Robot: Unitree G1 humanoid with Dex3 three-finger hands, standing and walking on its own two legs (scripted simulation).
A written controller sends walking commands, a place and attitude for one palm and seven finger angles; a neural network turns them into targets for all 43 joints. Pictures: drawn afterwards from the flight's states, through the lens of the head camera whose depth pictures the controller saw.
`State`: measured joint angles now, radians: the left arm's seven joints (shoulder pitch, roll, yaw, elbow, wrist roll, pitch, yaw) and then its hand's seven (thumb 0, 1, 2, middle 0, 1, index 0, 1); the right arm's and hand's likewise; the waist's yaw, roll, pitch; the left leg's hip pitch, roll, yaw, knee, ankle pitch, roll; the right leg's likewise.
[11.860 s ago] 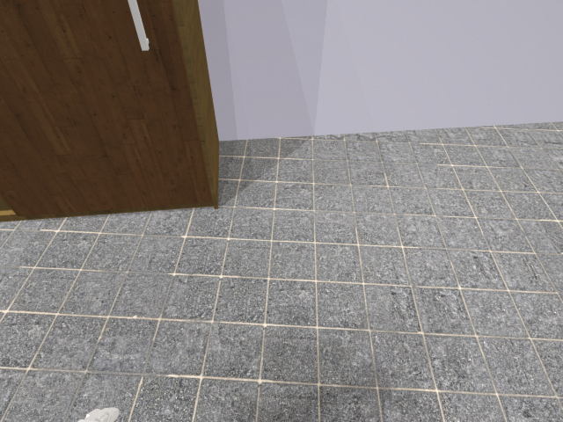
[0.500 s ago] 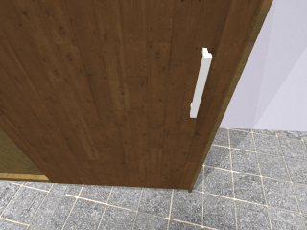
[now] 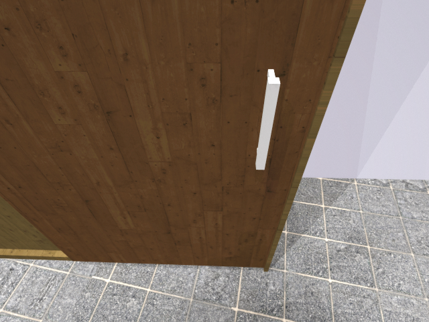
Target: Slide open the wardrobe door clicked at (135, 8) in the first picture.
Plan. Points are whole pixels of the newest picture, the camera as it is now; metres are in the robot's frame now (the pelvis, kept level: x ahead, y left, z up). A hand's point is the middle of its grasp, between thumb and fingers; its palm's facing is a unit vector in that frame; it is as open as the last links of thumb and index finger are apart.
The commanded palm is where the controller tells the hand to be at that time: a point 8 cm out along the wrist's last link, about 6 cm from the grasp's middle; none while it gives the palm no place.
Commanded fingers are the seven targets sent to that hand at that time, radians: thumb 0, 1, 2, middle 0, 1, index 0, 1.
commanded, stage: come to a stop and stand still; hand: right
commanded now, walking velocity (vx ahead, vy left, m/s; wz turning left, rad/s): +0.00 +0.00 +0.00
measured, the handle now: (265, 124) +0.46 -0.07 +0.13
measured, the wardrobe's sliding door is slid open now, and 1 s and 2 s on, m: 0.00 0.00 0.00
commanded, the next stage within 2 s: look again from close up in 0.48 s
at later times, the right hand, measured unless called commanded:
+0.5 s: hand out of the picture +0.01 -0.18 -0.18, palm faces +0.01 +0.99 -0.15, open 7.4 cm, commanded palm none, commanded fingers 0.00 -0.90 -0.90 0.20 0.30 0.20 0.30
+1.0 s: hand out of the picture -0.01 -0.16 -0.18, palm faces +0.02 +0.99 -0.13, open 7.4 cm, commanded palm none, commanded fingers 0.00 -0.90 -0.90 0.20 0.30 0.20 0.30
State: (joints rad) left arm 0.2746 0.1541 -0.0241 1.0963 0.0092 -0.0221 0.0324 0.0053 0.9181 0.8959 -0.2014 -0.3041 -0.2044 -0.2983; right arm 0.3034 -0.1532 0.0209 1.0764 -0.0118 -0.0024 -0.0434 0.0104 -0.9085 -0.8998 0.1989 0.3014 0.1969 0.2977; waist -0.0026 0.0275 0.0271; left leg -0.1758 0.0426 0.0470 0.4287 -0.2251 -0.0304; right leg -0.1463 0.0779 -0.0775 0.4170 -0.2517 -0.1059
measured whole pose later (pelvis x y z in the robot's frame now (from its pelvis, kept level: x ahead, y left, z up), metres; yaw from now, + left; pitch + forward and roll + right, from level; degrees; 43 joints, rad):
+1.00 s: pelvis +0.01 -0.01 +0.00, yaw +1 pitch -2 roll +1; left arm 0.32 0.11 -0.02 1.14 0.01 -0.03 0.05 0.00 0.91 0.90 -0.20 -0.30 -0.20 -0.30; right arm 0.32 -0.12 0.01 1.11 -0.01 0.00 -0.05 0.01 -0.90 -0.90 0.20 0.30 0.20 0.30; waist 0.00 0.03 0.05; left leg -0.16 0.06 0.03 0.43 -0.23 -0.05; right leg -0.11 0.10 -0.09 0.38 -0.25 -0.12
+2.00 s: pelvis -0.02 +0.04 -0.06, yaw -1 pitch +8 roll -1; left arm 0.17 0.30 0.04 0.51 -0.02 -0.23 -0.03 0.01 0.91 0.90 -0.20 -0.30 -0.21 -0.30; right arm 0.36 -0.21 -0.15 0.09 0.26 -0.41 0.33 0.01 -0.66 -0.79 0.22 0.46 0.22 0.46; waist 0.03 0.04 -0.15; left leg -0.69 -0.03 0.06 0.98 -0.43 0.08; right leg -0.65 0.04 -0.07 0.96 -0.46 -0.06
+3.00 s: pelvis -0.01 +0.01 -0.01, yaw -4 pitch +0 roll +2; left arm 0.20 0.24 -0.10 0.61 -0.05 -0.30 0.10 0.01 0.90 0.90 -0.20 -0.30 -0.21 -0.30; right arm 0.03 -0.42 -0.40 0.08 0.35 0.01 0.44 0.00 0.46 -0.32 0.30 1.17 0.30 1.17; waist -0.06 -0.03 -0.03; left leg -0.29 -0.02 0.09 0.58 -0.29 0.03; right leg -0.29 0.07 -0.01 0.63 -0.33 -0.09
